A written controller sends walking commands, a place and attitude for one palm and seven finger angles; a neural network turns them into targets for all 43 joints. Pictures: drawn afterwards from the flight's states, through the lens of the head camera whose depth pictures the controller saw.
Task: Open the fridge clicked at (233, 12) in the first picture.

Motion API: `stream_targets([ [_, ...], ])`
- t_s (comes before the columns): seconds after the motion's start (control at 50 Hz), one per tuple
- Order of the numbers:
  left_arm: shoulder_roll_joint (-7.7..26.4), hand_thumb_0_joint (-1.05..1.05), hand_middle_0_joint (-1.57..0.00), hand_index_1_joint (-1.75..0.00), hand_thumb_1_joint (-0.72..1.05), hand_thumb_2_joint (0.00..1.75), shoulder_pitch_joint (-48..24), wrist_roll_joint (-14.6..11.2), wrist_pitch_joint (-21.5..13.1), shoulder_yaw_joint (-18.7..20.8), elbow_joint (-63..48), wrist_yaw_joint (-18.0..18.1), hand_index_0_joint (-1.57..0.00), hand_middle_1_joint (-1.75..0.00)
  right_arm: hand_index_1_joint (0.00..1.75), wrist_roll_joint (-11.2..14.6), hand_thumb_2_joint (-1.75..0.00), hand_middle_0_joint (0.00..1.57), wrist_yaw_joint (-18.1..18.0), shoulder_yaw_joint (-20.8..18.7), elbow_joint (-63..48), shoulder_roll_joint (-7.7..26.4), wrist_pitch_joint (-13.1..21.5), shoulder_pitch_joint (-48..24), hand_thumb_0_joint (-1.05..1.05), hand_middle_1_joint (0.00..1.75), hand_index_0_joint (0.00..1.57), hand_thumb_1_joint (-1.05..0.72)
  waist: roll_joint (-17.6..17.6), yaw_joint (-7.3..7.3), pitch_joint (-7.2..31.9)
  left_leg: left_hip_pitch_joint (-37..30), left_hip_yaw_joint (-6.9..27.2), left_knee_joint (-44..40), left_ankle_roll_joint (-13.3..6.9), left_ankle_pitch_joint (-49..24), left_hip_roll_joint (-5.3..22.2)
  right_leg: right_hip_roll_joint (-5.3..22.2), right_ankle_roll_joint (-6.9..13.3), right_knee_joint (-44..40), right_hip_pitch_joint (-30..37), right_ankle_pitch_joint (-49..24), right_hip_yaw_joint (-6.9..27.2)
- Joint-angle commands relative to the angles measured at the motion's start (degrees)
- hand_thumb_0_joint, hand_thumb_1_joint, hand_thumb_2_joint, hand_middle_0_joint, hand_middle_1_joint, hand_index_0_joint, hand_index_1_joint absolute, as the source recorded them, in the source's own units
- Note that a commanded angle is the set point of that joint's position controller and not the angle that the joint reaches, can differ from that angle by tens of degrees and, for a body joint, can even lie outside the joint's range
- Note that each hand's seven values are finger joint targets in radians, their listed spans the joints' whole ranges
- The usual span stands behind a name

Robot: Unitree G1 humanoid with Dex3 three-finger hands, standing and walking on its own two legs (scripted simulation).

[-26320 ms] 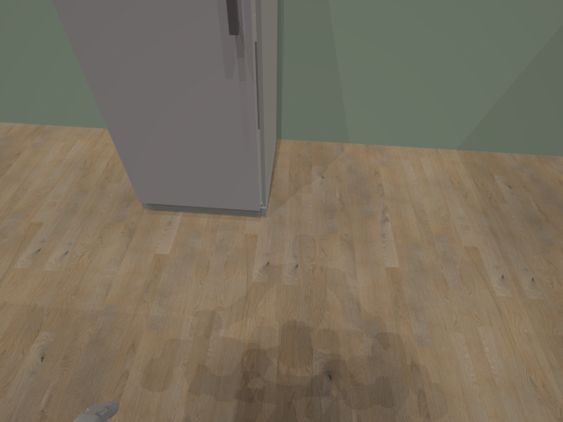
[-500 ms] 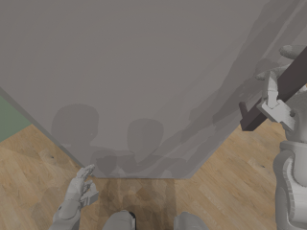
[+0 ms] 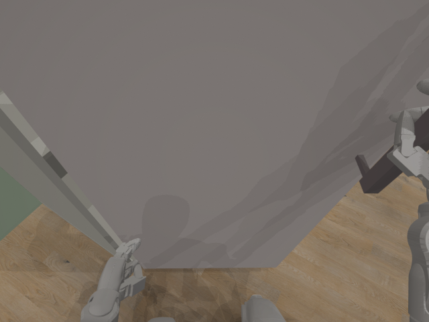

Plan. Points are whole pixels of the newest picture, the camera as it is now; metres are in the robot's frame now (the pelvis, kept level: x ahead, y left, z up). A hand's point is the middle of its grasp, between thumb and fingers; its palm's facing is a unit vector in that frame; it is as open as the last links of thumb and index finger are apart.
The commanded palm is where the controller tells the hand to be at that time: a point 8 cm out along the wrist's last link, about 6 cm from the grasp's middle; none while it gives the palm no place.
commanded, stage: walk backward, drawing the door open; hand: right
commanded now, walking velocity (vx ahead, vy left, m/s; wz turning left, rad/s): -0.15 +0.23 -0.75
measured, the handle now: out of the picture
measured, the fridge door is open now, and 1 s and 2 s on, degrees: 58 80 76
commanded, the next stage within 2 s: stop walking and hold the door back in 0.48 s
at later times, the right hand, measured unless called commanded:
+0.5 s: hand out of the picture +0.16 -0.17 +0.23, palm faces +0.44 +0.88 -0.17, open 6.5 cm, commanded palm +0.11 -0.21 +0.23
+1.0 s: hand out of the picture +0.12 -0.15 +0.23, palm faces +0.50 +0.86 -0.12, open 6.0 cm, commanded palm +0.10 -0.19 +0.22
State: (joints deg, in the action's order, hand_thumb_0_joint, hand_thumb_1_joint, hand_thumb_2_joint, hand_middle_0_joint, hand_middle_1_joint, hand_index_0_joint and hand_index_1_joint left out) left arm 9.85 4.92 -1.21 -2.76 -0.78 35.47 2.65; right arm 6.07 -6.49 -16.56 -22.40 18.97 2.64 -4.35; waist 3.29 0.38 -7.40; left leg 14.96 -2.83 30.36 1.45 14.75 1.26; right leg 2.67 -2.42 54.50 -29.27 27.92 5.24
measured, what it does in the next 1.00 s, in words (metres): walks backwards, turning right: right foot, then left foot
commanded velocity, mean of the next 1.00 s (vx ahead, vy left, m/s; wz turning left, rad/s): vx -0.02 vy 0.04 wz -0.30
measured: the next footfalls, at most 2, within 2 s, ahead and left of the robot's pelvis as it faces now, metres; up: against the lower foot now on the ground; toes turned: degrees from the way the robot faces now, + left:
right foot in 0.20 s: +0.00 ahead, -0.07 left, +0.00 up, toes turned -15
left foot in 0.58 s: -0.03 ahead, +0.25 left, +0.00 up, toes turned -18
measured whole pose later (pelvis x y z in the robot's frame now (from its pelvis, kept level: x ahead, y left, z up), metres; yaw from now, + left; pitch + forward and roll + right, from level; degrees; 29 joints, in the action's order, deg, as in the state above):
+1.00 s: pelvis -0.18 +0.13 +0.00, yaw -25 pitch -1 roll +0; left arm 16.3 7.7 -0.9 -0.8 2.2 37.4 5.4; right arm 3.6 -5.0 -3.9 11.9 15.3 6.7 -31.6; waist -1.5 0.7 -3.1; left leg 18.1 -4.0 32.3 2.5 14.7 6.9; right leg -0.4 1.9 28.4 -11.6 15.0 -4.7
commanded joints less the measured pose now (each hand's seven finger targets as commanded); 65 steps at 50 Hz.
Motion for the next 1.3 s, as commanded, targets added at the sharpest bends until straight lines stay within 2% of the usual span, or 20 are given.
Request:
stream_targets([
  [0.0,4.48,0.00,-0.20,-0.30,0.90,0.90,-5.20,0.41,-1.49,1.61,-10.31,1.57,-0.20,-0.30,1.40,-1.14,-0.90,0.45,-1.49,-7.60,-19.74,12.43,7.02,-10.02,0.00,1.40,0.45,-0.90,-11.99,-1.03,21.85,-14.14,3.69,-4.52,-11.34,-37.88,18.79,-1.17,-0.33,10.48,-1.04,6.15,-5.92],
  [0.14,5.88,0.00,-0.20,-0.30,0.90,0.90,0.64,1.39,-0.81,2.96,-10.42,2.81,-0.20,-0.30,1.40,-0.99,-0.90,0.45,-1.00,-2.62,-21.06,8.46,7.21,-10.61,0.00,1.40,0.45,-0.90,-7.82,1.41,23.56,-5.57,-2.49,3.36,-6.06,-24.84,13.33,-0.87,0.90,-28.96,19.45,-13.71,-10.48],
  [0.16,7.95,0.00,-0.20,-0.30,0.90,0.90,0.80,0.78,-0.99,3.93,-11.50,2.84,-0.20,-0.30,1.40,-0.35,-0.90,0.45,-1.02,-1.74,-21.36,8.44,7.16,-9.86,0.00,1.40,0.45,-0.90,0.35,1.90,22.86,2.55,-4.95,12.03,-2.79,-15.13,8.40,6.79,3.61,-33.44,27.10,-27.39,-0.94],
  [0.18,9.43,0.00,-0.20,-0.30,0.90,0.90,-0.11,0.68,-1.74,4.08,-12.16,2.11,-0.20,-0.30,1.40,-0.23,-0.90,0.45,-0.50,0.15,-23.15,7.83,7.82,-11.30,0.00,1.40,0.45,-0.90,14.55,0.30,22.56,15.93,-3.63,22.63,1.66,11.76,0.67,22.40,11.99,-34.72,33.25,-59.80,20.63],
  [0.2,6.59,0.00,-0.20,-0.30,0.90,0.90,-0.57,1.49,-3.00,2.60,-9.98,0.91,-0.20,-0.30,1.40,-1.67,-0.90,0.45,0.79,0.12,-24.57,8.81,8.75,-15.14,0.00,1.40,0.45,-0.90,11.33,0.44,23.30,17.02,4.17,30.64,1.04,19.56,0.00,25.50,13.13,-35.86,32.18,-59.19,28.46],
  [0.24,7.85,0.00,-0.20,-0.30,0.90,0.90,-0.47,1.02,-3.74,4.00,-8.24,0.65,-0.20,-0.30,1.40,-2.67,-0.90,0.45,0.74,-1.83,-24.22,11.00,8.67,-14.89,0.00,1.40,0.45,-0.90,6.24,0.97,20.72,18.41,6.86,32.06,1.17,12.86,0.86,21.60,12.38,-34.02,29.01,-48.14,20.14],
  [0.32,7.78,0.00,-0.20,-0.30,0.90,0.90,0.82,0.51,-4.33,3.89,-7.04,0.34,-0.20,-0.30,1.40,-2.43,-0.90,0.45,0.70,1.85,-21.56,6.70,7.19,-13.38,0.00,1.40,0.45,-0.90,10.05,0.32,21.75,11.20,2.93,23.00,1.82,7.97,-1.79,13.64,9.26,-33.33,27.76,-42.82,8.02],
  [0.5,7.29,0.00,-0.20,-0.30,0.90,0.90,-1.56,1.12,-5.63,2.12,-7.64,0.73,-0.20,-0.30,1.40,-0.27,-0.90,0.45,0.09,-1.55,-18.93,8.69,7.08,-13.33,0.00,1.40,0.45,-0.90,10.31,-1.12,22.29,-9.75,0.61,-6.01,1.14,3.49,-4.27,10.05,7.44,-33.55,17.35,-26.18,8.23],
  [0.52,6.89,0.00,-0.20,-0.30,0.90,0.90,-1.26,1.01,-5.28,2.13,-7.76,0.65,-0.20,-0.30,1.40,-0.45,-0.90,0.45,0.13,-2.73,-18.48,10.30,7.23,-13.92,0.00,1.40,0.45,-0.90,6.22,-1.09,22.55,-12.53,1.47,-13.37,0.37,-1.34,-2.31,6.42,5.20,-30.00,15.24,-20.80,6.09],
  [0.56,4.25,0.00,-0.20,-0.30,0.90,0.90,-1.98,0.52,-3.77,1.41,-8.28,0.74,-0.20,-0.30,1.40,-1.13,-0.90,0.45,-0.58,-6.57,-17.42,16.69,6.97,-12.73,0.00,1.40,0.45,-0.90,-15.46,-1.29,19.92,-9.76,17.89,-17.02,-7.58,-16.93,16.68,-4.81,-0.44,-6.56,3.97,1.49,-5.10],
  [0.6,7.02,0.00,-0.20,-0.30,0.90,0.90,-0.90,0.55,-3.71,2.83,-7.20,1.45,-0.20,-0.30,1.40,-1.80,-0.90,0.45,-1.08,-4.89,-4.71,12.59,4.71,-14.73,0.00,1.40,0.45,-0.90,-19.28,-0.48,20.29,-7.77,20.51,-12.56,-8.79,-21.67,20.59,-4.66,0.03,12.23,-2.80,3.48,0.55],
  [0.64,6.68,0.00,-0.20,-0.30,0.90,0.90,-2.59,0.72,-3.21,1.64,-5.13,2.85,-0.20,-0.30,1.40,-2.18,-0.90,0.45,-1.71,-5.22,2.86,13.00,5.73,-24.49,0.00,1.40,0.45,-0.90,-13.41,-0.30,19.45,-10.94,12.08,-7.88,-8.26,-31.77,19.13,-2.91,-0.49,16.51,-4.70,-2.00,-0.20],
  [0.84,9.22,0.00,-0.20,-0.30,0.90,0.90,-2.28,1.02,-0.23,2.39,-5.49,2.95,-0.20,-0.30,1.40,-3.08,-0.90,0.45,-0.71,2.73,18.62,9.93,8.09,-46.05,0.00,1.40,0.45,-0.90,-16.95,-3.35,18.97,-13.16,12.51,-13.43,-7.84,-10.97,18.97,-3.90,2.44,-17.99,7.55,-2.58,-9.31],
  [0.9,9.44,0.00,-0.20,-0.30,0.90,0.90,-0.64,0.82,-0.22,2.71,-5.21,2.78,-0.20,-0.30,1.40,-2.82,-0.90,0.45,-0.58,4.86,18.69,7.83,8.64,-50.53,0.00,1.40,0.45,-0.90,-11.63,-1.23,23.38,-10.55,6.21,-6.89,-4.39,-4.87,12.70,-3.36,3.39,-34.55,20.70,-13.32,-10.80],
  [0.94,12.07,0.00,-0.20,-0.30,0.90,0.90,-0.91,0.50,-0.61,3.89,-6.12,2.32,-0.20,-0.30,1.40,-2.76,-0.90,0.45,-0.07,6.57,19.87,5.73,9.42,-54.38,0.00,1.40,0.45,-0.90,4.26,-1.73,23.47,0.76,-1.33,3.96,-0.54,-0.75,2.67,10.06,8.45,-35.55,28.52,-22.86,2.65],
  [0.98,8.73,0.00,-0.20,-0.30,0.90,0.90,-0.80,-0.11,-1.10,2.06,-5.63,1.72,-0.20,-0.30,1.40,-2.60,-0.90,0.45,0.90,13.04,21.56,0.70,9.54,-62.62,0.00,1.40,0.45,-0.90,11.03,0.65,21.18,11.74,-0.63,16.10,-0.12,13.77,-0.24,18.11,13.74,-38.24,29.64,-24.28,15.72],
  [1.0,9.63,0.00,-0.20,-0.30,0.90,0.90,0.34,-0.22,-1.66,2.41,-4.46,1.83,-0.20,-0.30,1.40,-3.41,-0.90,0.45,0.56,10.87,23.62,3.86,9.31,-66.02,0.00,1.40,0.45,-0.90,8.77,0.61,19.59,14.41,1.80,19.65,-0.55,12.89,0.89,19.30,14.59,-37.76,29.90,-24.82,16.32],
  [1.08,10.17,0.00,-0.20,-0.30,0.90,0.90,1.84,-0.29,-2.11,2.38,-3.88,1.25,-0.20,-0.30,1.40,-3.15,-0.90,0.45,1.83,12.21,25.18,2.47,8.32,-64.34,0.00,1.40,0.45,-0.90,6.10,-0.23,22.04,12.67,-0.02,12.18,-1.00,7.99,-0.11,15.05,11.81,-31.61,35.28,-39.68,5.35],
  [1.2,9.67,0.00,-0.20,-0.30,0.90,0.90,1.27,-0.20,-2.55,0.97,-3.11,1.64,-0.20,-0.30,1.40,-2.74,-0.90,0.45,2.64,10.94,28.35,4.93,7.74,-67.01,0.00,1.40,0.45,-0.90,4.90,-0.34,24.56,-4.54,-1.43,-3.68,-1.37,0.16,-1.21,13.33,8.90,-27.61,24.90,-31.20,1.22],
  [1.28,8.57,0.00,-0.20,-0.30,0.90,0.90,2.65,0.00,-1.66,1.20,-2.30,2.60,-0.20,-0.30,1.40,-3.42,-0.90,0.45,1.89,6.74,34.20,9.91,7.06,-64.69,0.00,1.40,0.45,-0.90,-9.94,0.49,24.88,-15.83,12.39,-7.81,-6.19,-3.69,11.39,2.76,3.26,-19.39,8.58,-7.40,-7.39],
])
